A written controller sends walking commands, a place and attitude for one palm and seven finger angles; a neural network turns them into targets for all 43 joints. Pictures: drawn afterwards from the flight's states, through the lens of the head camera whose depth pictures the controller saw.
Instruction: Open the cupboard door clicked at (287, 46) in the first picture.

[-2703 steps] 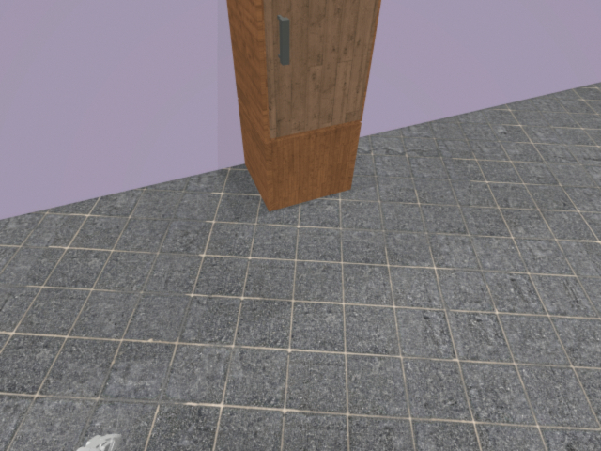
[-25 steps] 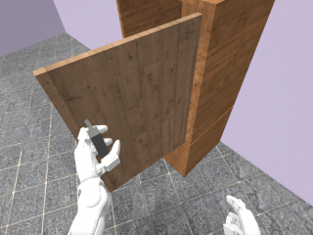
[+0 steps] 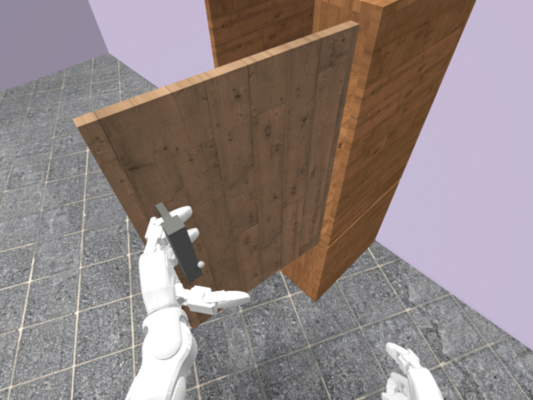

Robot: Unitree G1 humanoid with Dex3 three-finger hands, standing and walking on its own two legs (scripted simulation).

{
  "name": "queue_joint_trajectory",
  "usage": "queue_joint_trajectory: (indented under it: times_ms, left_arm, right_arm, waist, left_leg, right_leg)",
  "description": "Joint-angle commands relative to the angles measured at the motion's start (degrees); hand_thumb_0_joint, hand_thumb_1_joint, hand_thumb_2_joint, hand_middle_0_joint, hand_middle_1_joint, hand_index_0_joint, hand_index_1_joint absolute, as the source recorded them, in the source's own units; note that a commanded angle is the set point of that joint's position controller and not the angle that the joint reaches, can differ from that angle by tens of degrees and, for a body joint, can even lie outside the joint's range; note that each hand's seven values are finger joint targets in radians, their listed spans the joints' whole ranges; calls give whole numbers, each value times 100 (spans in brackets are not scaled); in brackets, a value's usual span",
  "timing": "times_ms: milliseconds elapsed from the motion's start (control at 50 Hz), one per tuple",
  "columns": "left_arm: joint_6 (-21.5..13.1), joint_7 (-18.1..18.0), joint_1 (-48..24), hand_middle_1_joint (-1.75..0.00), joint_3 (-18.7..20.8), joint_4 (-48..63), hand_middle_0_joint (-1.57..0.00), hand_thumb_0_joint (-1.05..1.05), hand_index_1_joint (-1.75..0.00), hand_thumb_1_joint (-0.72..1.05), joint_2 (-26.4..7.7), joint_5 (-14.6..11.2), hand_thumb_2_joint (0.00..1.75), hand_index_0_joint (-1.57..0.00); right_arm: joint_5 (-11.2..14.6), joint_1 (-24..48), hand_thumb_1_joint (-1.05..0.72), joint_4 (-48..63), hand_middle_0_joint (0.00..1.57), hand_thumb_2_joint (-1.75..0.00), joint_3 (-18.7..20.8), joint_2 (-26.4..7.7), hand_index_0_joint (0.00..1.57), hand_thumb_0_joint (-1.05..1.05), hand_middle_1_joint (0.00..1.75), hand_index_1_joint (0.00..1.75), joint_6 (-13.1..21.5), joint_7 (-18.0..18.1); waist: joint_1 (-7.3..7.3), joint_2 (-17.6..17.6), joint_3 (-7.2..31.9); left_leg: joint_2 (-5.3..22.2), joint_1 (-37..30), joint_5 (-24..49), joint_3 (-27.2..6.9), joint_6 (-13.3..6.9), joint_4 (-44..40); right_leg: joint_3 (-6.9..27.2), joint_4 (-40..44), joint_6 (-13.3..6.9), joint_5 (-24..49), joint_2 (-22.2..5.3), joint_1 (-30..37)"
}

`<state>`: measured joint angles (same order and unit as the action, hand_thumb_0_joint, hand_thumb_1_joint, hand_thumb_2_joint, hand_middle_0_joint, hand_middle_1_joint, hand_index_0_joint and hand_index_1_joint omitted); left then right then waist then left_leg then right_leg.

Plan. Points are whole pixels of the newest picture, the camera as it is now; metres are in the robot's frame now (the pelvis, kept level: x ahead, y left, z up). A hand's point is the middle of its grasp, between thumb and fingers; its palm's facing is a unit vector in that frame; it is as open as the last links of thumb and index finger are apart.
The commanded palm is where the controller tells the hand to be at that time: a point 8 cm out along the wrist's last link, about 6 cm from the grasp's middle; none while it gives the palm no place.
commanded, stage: open thumb and fingers to let go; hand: left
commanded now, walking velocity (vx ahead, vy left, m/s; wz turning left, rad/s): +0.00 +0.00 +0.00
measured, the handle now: (177, 242) +0.33 +0.16 +0.06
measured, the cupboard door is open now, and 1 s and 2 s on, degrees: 82 85 84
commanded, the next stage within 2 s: slide the hand sideways off the handle in 0.06 s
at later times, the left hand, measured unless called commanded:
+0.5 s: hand (196, 295) +0.24 +0.11 +0.07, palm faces -0.13 -0.99 +0.02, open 16.0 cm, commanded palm +0.22 +0.17 +0.06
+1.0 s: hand (160, 322) +0.21 +0.16 +0.06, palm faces -0.02 -1.00 -0.06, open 16.2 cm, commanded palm +0.18 +0.22 +0.06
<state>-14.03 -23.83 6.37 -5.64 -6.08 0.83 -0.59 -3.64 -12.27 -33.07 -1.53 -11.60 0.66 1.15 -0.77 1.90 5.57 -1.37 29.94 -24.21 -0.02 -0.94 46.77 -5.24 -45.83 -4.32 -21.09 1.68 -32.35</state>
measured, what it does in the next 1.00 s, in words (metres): stands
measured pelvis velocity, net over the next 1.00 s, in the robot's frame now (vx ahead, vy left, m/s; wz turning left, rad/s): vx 0.00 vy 0.01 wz -0.01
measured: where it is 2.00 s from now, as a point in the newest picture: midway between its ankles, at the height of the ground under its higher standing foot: outside the picture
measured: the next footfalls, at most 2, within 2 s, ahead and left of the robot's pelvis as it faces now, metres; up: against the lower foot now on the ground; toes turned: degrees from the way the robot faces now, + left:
none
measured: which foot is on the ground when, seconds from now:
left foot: down 0.00-1.00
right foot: down 0.00-1.00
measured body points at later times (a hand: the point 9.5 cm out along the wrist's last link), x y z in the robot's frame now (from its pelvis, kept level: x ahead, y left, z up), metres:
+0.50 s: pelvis -0.02 +0.02 +0.00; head +0.00 +0.01 +0.45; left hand +0.25 +0.17 +0.07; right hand +0.17 -0.20 -0.08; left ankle -0.01 +0.11 -0.70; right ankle +0.02 -0.07 -0.70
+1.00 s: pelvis +0.00 +0.01 -0.01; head +0.03 +0.00 +0.44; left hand +0.21 +0.21 +0.07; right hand +0.18 -0.21 -0.09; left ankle -0.01 +0.11 -0.70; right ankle +0.02 -0.07 -0.70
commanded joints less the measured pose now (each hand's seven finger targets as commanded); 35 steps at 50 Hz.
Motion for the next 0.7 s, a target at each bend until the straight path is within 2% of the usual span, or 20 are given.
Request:
queue_joint_trajectory:
  times_ms: [0,20,80,140,160,180,200,220,240,260,300,340,360,400,420,500,520,540,620,680]
  left_arm:
    - [-330,-209,-1214,-35,-70,1318,-16,0,-35,-50,153,123,30,-16]
    - [-309,-248,-1201,-30,-23,1280,-15,0,-30,-50,106,131,30,-15]
    - [-299,-309,-1167,-30,-172,1434,-15,0,-30,-50,271,173,30,-15]
    - [-251,-361,-1361,-30,-304,1433,-15,0,-30,-50,340,219,30,-15]
    - [-392,789,-1315,-30,-1237,1229,-15,0,-30,-50,-280,798,30,-15]
    - [-568,1381,-1555,-30,-582,1483,-15,0,-30,-50,-844,603,30,-15]
    - [-653,1764,-1478,-30,-493,1554,-15,0,-30,-50,-1047,528,30,-15]
    - [-694,2069,-1564,-30,-469,1688,-15,0,-30,-50,-1117,405,30,-15]
    - [-716,2433,-1494,-30,-525,1680,-15,0,-30,-50,-1056,276,30,-15]
    - [-703,2826,-1567,-30,-730,1676,-15,0,-30,-50,-885,36,30,-15]
    - [-566,3295,-1479,-30,-600,1622,-15,0,-30,-50,-665,-652,30,-15]
    - [-404,3342,-1055,-30,-255,1445,-15,0,-30,-50,-607,-1124,30,-15]
    - [-361,3253,-1023,-30,-25,1446,-15,0,-30,-50,-722,-1216,30,-15]
    - [-318,3004,-780,-30,171,1568,-15,0,-30,-50,-802,-1163,30,-15]
    - [-292,2854,-545,-30,380,1504,-15,0,-30,-50,-1003,-1069,30,-15]
    - [-294,2495,-200,-30,342,1844,-15,0,-30,-50,-1015,-652,30,-15]
    - [-276,2436,-84,-30,487,1805,-15,0,-30,-50,-1188,-608,30,-15]
    - [-273,2418,-37,-30,505,1894,-15,0,-30,-50,-1193,-572,30,-15]
    - [-238,2417,279,-30,722,2067,-15,0,-30,-50,-1370,-625,30,-15]
    - [-268,2512,498,-30,732,2317,-15,0,-30,-50,-1335,-705,30,-15]
  right_arm:
    - [20,525,-90,926,20,-90,189,-513,20,0,30,30,266,16]
    - [17,517,-90,935,20,-90,190,-521,20,0,30,30,260,21]
    - [14,547,-90,969,20,-90,192,-496,20,0,30,30,271,2]
    - [13,586,-90,952,20,-90,169,-494,20,0,30,30,257,1]
    - [36,245,-90,788,20,-90,138,-733,20,0,30,30,311,-11]
    - [102,181,-90,903,20,-90,183,-714,20,0,30,30,345,45]
    - [112,222,-90,947,20,-90,169,-709,20,0,30,30,348,97]
    - [149,215,-90,977,20,-90,167,-707,20,0,30,30,369,132]
    - [196,252,-90,1022,20,-90,143,-691,20,0,30,30,438,147]
    - [268,279,-90,1063,20,-90,113,-702,20,0,30,30,525,163]
    - [401,409,-90,1164,20,-90,63,-688,20,0,30,30,688,215]
    - [485,528,-90,1220,20,-90,20,-705,20,0,30,30,834,230]
    - [496,540,-90,1208,20,-90,33,-727,20,0,30,30,883,226]
    - [477,514,-90,1246,20,-90,52,-727,20,0,30,30,935,169]
    - [455,494,-90,1238,20,-90,63,-744,20,0,30,30,926,130]
    - [392,415,-90,1380,20,-90,93,-714,20,0,30,30,870,5]
    - [391,382,-90,1368,20,-90,107,-736,20,0,30,30,842,-2]
    - [382,425,-90,1412,20,-90,103,-721,20,0,30,30,823,-8]
    - [378,389,-90,1479,20,-90,107,-719,20,0,30,30,768,19]
    - [386,365,-90,1533,20,-90,106,-711,20,0,30,30,775,41]
  waist:
    - [49,-369,1073]
    - [40,-475,1019]
    - [19,-386,1166]
    - [81,-366,1065]
    - [544,-620,882]
    - [359,-521,1156]
    - [229,-340,1317]
    - [255,-200,1433]
    - [227,-103,1384]
    - [337,-104,1232]
    - [254,-216,1097]
    - [115,-371,805]
    - [72,-473,780]
    - [-33,-489,774]
    - [-111,-398,711]
    - [-96,-208,700]
    - [-92,-351,679]
    - [-130,-185,727]
    - [-121,-288,775]
    - [-101,-223,758]
  left_leg:
    - [62,-90,1130,-199,6,-597]
    - [67,-64,1116,-234,4,-603]
    - [73,-135,1148,-227,29,-586]
    - [83,-141,1089,-255,38,-557]
    - [94,-215,1107,-218,-60,-442]
    - [80,-118,1178,-236,-84,-421]
    - [50,-126,1214,-212,-101,-439]
    - [45,-208,1304,-211,-97,-431]
    - [36,-245,1291,-207,-79,-444]
    - [41,-308,1200,-238,-85,-455]
    - [35,-263,906,-288,-72,-531]
    - [30,-116,597,-329,-21,-656]
    - [27,-64,488,-340,-6,-669]
    - [39,-42,450,-356,19,-729]
    - [34,45,429,-343,26,-741]
    - [67,18,518,-274,31,-721]
    - [74,116,477,-282,18,-701]
    - [67,108,474,-238,19,-693]
    - [63,214,477,-206,2,-624]
    - [59,201,540,-171,7,-583]
  right_leg:
    - [438,691,227,1036,-262,915]
    - [427,700,217,991,-251,916]
    - [371,608,212,976,-236,860]
    - [345,588,208,867,-229,711]
    - [529,518,225,1240,-260,542]
    - [537,458,193,1419,-277,742]
    - [615,437,176,1515,-289,954]
    - [632,429,168,1630,-294,1027]
    - [612,427,165,1583,-282,979]
    - [574,469,175,1467,-259,860]
    - [492,597,187,1065,-202,867]
    - [384,690,195,552,-178,794]
    - [380,730,212,358,-180,757]
    - [327,681,208,210,-175,701]
    - [337,658,188,131,-171,702]
    - [333,516,177,254,-175,560]
    - [362,535,175,198,-166,600]
    - [395,524,172,203,-177,622]
    - [458,554,174,241,-151,725]
    - [462,532,189,373,-142,722]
